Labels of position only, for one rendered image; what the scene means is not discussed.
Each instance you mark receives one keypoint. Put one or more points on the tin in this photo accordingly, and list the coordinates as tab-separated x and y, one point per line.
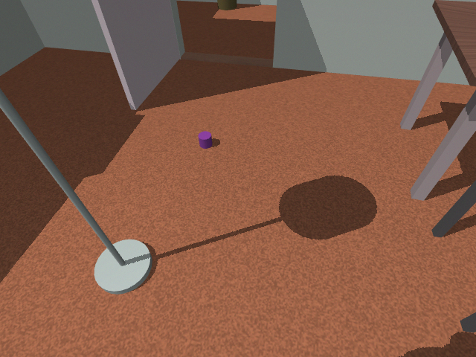
205	140

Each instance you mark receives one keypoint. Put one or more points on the floor lamp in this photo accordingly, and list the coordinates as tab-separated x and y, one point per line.
124	265

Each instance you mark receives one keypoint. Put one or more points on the table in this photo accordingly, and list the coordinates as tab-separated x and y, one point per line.
458	20

